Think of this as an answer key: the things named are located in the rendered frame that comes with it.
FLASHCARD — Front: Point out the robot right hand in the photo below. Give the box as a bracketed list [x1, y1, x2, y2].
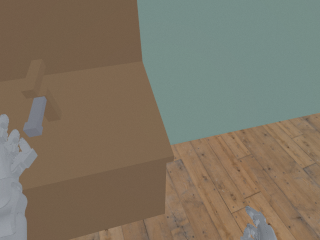
[240, 206, 277, 240]

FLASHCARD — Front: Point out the tap lever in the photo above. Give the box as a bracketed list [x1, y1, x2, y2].
[23, 96, 47, 138]

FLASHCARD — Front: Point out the counter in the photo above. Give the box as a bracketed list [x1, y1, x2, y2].
[0, 0, 174, 240]

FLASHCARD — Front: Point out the left robot forearm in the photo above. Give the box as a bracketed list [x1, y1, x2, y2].
[0, 178, 28, 240]

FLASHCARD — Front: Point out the robot left hand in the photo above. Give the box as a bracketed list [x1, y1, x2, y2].
[0, 114, 38, 181]

